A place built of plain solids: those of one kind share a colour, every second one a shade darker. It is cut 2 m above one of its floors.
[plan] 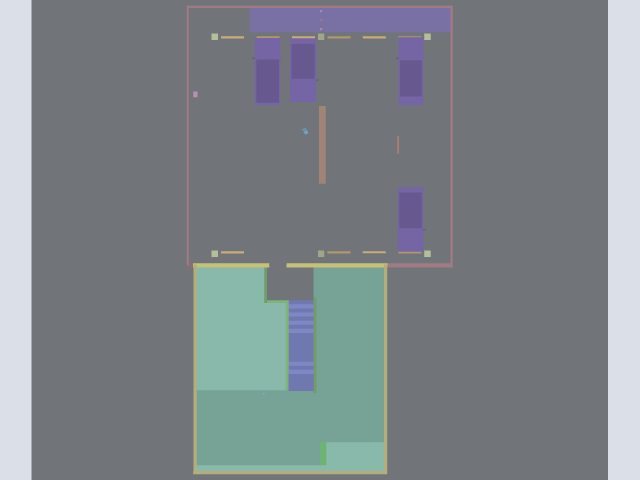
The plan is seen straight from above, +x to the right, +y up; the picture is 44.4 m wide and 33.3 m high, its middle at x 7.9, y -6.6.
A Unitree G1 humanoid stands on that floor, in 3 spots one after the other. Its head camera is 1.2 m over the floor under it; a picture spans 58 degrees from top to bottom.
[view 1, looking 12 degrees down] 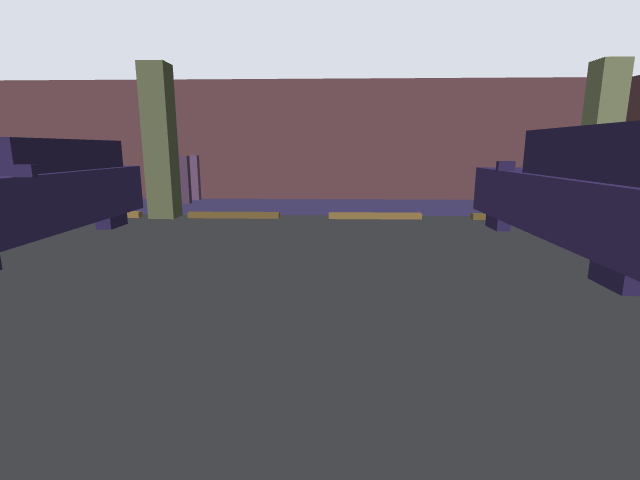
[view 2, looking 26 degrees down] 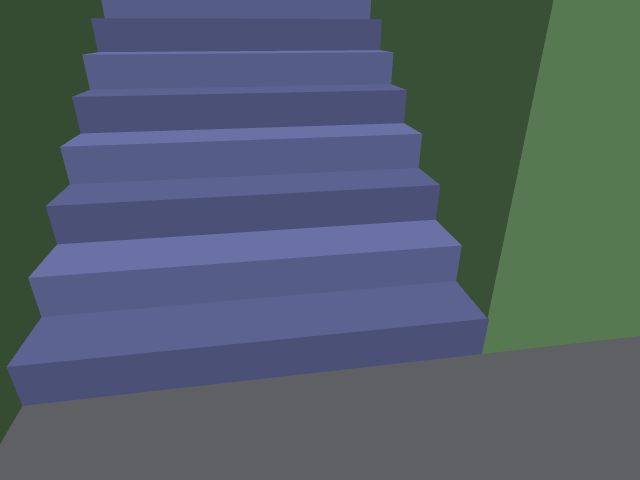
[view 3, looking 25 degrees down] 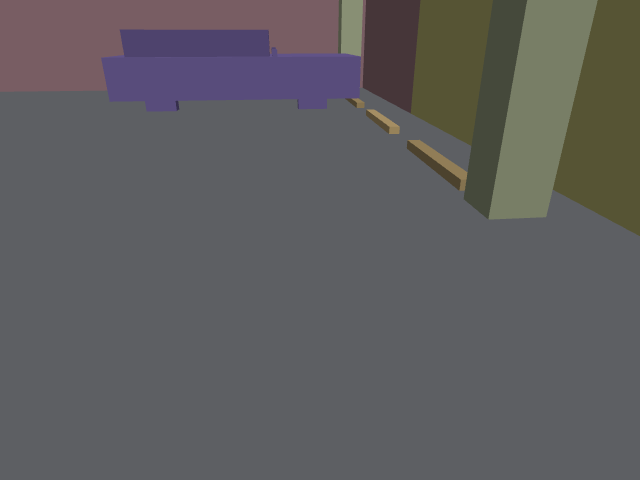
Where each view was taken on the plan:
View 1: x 10.98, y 0.00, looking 92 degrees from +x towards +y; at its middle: ground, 5.77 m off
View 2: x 6.59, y -9.51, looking -99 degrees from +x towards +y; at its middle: stair_step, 1.92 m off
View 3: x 4.98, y -5.80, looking -6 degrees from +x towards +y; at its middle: ground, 2.84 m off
